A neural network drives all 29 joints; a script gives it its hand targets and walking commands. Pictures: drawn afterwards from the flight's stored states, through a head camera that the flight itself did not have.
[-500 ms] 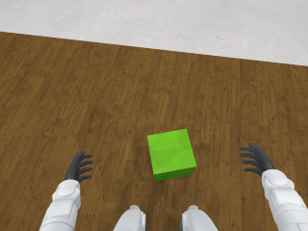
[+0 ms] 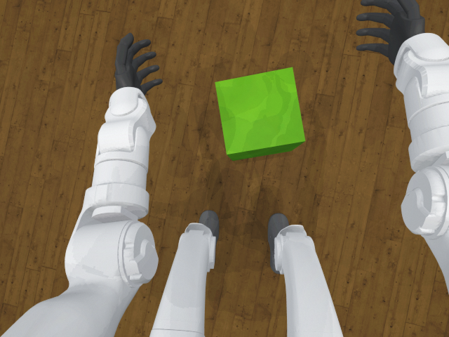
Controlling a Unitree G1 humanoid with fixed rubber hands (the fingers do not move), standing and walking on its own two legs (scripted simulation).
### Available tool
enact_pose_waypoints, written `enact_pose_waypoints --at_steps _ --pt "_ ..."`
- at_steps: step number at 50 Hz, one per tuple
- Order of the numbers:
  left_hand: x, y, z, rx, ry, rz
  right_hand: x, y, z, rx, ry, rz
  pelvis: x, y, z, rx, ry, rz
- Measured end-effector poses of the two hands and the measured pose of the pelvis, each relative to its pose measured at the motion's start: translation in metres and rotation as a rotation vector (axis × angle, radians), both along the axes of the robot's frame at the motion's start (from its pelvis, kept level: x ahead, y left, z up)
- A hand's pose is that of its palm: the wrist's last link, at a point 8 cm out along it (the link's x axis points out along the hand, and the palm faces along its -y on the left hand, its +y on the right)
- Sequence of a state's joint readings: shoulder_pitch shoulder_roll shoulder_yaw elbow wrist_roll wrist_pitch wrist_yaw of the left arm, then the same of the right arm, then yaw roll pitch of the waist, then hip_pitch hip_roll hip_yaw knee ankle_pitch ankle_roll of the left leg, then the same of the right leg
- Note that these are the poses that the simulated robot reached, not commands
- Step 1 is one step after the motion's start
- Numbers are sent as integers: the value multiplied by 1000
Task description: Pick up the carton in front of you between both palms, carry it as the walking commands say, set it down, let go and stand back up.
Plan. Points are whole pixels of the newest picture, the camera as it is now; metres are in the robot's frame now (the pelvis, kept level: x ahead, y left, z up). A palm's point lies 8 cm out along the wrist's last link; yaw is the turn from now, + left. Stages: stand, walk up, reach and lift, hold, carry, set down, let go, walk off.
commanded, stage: reach and lift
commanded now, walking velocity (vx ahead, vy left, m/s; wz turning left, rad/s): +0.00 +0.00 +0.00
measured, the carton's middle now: (258, 121) +0.53 -0.02 -0.53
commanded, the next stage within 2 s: none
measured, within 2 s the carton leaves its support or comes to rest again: leaves its support in 1.86 s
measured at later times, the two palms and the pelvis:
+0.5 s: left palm (172, 109) +0.50 +0.17 -0.27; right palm (345, 84) +0.55 -0.20 -0.27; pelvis +0.02 +0.01 -0.11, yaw +2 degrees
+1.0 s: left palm (191, 125) +0.50 +0.17 -0.45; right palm (319, 108) +0.55 -0.19 -0.46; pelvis -0.03 +0.01 -0.27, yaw +4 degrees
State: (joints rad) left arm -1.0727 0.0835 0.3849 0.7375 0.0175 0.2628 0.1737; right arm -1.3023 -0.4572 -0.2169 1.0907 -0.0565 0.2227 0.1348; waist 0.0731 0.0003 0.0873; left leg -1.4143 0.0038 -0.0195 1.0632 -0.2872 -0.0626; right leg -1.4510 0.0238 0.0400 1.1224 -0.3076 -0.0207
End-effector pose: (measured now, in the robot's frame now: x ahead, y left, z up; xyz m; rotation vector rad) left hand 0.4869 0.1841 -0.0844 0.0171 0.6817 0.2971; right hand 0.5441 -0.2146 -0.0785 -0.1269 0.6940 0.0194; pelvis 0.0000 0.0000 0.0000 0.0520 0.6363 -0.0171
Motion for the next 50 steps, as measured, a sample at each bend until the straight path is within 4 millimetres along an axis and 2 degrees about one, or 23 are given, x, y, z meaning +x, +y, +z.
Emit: enact_pose_waypoints --at_steps 4,7,11,15,20,28,35,42,50 --pt "20 -9 -12 -3 -18 7 22 5 -13 11 -17 7 3 -2 -4 6 54 -1" --pt "27 -13 -23 -2 -20 9 31 6 -26 13 -22 7 10 -3 -5 11 97 -1" --pt "28 -14 -44 -3 -8 11 34 8 -48 17 -16 1 20 -4 -9 17 158 0" --pt "24 -13 -74 -8 10 9 29 12 -79 21 1 -10 28 -3 -23 22 217 0" --pt "19 -11 -126 -16 32 2 17 16 -133 19 26 -33 28 2 -60 25 267 3" --pt "18 -8 -219 -17 27 -21 6 11 -229 -4 14 -58 8 12 -142 29 254 16" --pt "17 -8 -277 -20 19 -31 9 10 -286 -7 -13 -55 -13 15 -206 32 172 21" --pt "16 -11 -322 -32 51 -33 8 17 -330 5 20 -45 -26 13 -245 36 92 25" --pt "16 -13 -370 -44 84 -42 6 23 -380 -5 53 -34 -28 9 -270 36 25 39"
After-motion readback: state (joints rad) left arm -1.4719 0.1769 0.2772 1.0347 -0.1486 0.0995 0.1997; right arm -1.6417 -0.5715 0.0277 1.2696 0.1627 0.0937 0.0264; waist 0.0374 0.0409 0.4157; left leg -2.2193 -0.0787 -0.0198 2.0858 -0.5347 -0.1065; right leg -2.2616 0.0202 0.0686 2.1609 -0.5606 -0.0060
